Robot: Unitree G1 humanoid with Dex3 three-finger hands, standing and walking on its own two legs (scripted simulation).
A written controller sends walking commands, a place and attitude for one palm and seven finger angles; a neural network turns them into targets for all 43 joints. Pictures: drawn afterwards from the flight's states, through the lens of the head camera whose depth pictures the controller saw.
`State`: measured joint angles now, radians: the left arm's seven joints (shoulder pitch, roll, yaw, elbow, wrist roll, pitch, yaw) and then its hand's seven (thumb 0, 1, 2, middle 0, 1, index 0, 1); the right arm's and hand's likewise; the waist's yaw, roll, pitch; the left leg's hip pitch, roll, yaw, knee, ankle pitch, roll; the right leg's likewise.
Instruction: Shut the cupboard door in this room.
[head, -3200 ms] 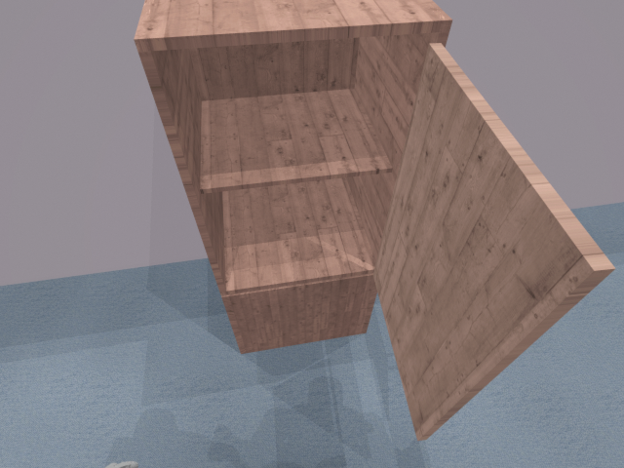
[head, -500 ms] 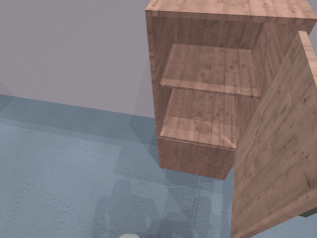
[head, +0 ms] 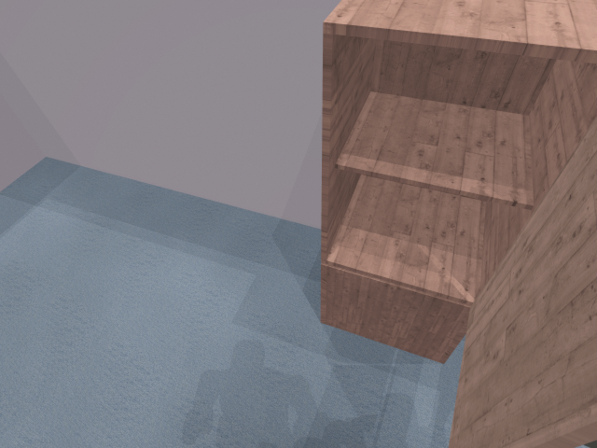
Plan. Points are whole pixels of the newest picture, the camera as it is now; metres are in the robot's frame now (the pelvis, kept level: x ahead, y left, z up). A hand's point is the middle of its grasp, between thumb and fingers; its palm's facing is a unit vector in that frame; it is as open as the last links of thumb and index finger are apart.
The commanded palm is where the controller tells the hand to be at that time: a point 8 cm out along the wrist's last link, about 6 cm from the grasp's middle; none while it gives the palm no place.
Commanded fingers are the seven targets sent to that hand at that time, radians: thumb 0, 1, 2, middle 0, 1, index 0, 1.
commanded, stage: stand and wait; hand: left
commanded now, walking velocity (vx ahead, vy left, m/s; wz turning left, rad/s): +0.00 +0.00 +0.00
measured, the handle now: out of the picture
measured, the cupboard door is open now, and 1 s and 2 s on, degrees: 87 87 85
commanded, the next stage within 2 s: turn or walk to find it in 0.12 s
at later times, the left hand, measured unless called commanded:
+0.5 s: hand out of the picture +0.00 +0.19 -0.16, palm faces +0.12 -0.97 -0.23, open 7.4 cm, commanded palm none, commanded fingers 0.00 0.90 0.90 -0.20 -0.30 -0.20 -0.30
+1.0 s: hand out of the picture -0.03 +0.17 -0.19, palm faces +0.26 -0.95 -0.17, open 7.4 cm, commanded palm none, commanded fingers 0.00 0.90 0.90 -0.20 -0.30 -0.20 -0.30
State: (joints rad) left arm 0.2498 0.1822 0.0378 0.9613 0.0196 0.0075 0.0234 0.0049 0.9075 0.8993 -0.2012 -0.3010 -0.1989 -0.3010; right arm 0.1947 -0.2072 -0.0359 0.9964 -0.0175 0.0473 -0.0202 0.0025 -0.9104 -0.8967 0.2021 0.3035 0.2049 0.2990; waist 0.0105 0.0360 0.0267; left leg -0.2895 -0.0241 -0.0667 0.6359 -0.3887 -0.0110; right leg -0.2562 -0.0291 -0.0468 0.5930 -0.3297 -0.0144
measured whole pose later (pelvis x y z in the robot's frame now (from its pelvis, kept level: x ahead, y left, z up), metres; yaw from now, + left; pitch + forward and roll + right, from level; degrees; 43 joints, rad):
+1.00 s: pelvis -0.01 -0.01 +0.00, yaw +12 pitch -1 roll +0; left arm 0.26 0.19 0.05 1.01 0.01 0.04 0.03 0.01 0.91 0.90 -0.20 -0.30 -0.20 -0.30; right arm 0.21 -0.18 -0.04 1.02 -0.02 0.04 -0.02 0.00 -0.91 -0.90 0.20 0.30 0.20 0.30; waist 0.01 -0.06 0.09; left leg -0.29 -0.01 0.07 0.60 -0.29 0.04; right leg -0.24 -0.05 -0.12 0.77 -0.49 0.00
